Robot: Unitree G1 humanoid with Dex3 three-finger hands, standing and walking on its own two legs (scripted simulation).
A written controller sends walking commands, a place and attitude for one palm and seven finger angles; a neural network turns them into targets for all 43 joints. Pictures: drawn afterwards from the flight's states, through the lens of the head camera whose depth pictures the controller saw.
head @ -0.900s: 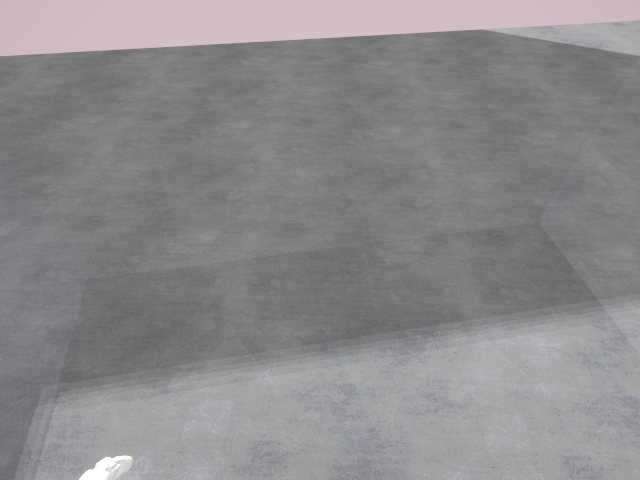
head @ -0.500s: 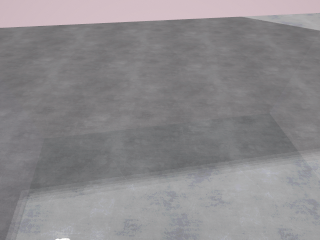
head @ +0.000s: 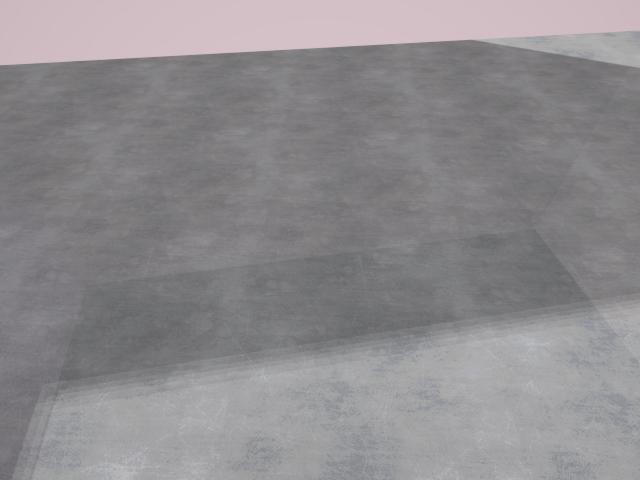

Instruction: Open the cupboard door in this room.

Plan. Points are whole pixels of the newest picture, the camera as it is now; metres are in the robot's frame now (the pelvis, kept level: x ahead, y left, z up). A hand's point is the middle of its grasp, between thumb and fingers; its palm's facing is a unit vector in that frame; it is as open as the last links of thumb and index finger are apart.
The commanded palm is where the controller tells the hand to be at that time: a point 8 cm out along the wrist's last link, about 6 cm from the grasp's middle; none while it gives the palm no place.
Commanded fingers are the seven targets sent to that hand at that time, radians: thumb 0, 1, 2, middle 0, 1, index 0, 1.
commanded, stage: turn or walk to find it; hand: left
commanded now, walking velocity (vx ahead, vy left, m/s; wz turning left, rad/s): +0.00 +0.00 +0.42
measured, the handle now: out of the picture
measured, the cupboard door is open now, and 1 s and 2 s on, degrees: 0 0 0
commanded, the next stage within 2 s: none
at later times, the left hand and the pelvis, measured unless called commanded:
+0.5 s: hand out of the picture +0.01 +0.24 -0.19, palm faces +0.12 -0.97 -0.20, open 7.4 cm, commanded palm none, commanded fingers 0.00 0.90 0.90 -0.20 -0.30 -0.20 -0.30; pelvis -0.02 +0.04 -0.01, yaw +8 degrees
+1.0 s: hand out of the picture -0.06 +0.21 -0.16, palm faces +0.37 -0.88 -0.30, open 7.4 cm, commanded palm none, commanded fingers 0.00 0.90 0.90 -0.20 -0.30 -0.20 -0.30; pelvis -0.05 -0.01 +0.00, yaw +21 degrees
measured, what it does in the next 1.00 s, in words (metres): steps on the spot, turning left: right foot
